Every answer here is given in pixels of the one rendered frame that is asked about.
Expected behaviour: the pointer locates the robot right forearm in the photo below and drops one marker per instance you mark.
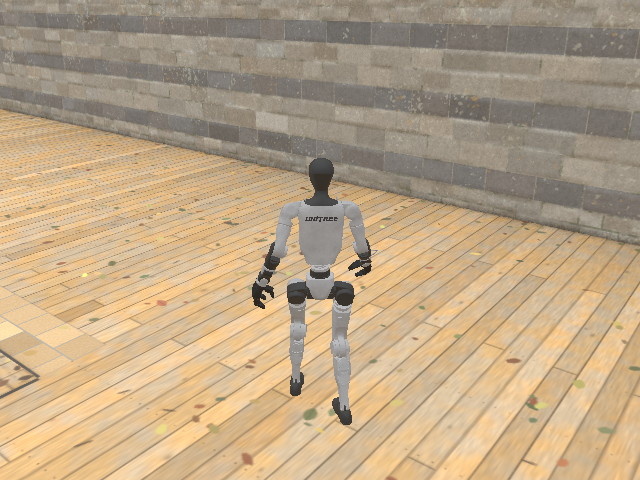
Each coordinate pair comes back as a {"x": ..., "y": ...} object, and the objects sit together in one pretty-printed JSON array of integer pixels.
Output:
[{"x": 365, "y": 258}]

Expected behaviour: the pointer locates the robot left upper arm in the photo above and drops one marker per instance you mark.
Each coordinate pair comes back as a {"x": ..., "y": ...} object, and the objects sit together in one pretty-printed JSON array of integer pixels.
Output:
[{"x": 288, "y": 212}]

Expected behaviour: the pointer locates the robot left forearm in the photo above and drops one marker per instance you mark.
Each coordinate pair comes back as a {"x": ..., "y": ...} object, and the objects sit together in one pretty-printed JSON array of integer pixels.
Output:
[{"x": 268, "y": 268}]

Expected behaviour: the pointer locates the robot left hand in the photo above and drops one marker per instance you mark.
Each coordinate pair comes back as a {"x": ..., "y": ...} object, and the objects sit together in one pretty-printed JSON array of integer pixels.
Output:
[{"x": 257, "y": 294}]

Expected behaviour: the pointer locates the right robot foot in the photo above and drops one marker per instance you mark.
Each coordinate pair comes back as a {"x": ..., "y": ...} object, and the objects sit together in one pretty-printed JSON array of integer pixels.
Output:
[{"x": 344, "y": 416}]

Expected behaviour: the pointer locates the robot right thigh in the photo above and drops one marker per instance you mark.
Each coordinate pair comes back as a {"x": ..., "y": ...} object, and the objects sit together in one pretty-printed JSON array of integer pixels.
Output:
[{"x": 341, "y": 312}]

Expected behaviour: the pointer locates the robot right hand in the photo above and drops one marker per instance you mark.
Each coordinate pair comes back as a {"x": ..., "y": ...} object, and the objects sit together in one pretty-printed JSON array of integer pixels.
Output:
[{"x": 357, "y": 264}]

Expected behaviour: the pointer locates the robot right upper arm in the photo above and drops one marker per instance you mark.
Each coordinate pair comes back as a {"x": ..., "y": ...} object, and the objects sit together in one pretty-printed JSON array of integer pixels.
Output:
[{"x": 352, "y": 212}]

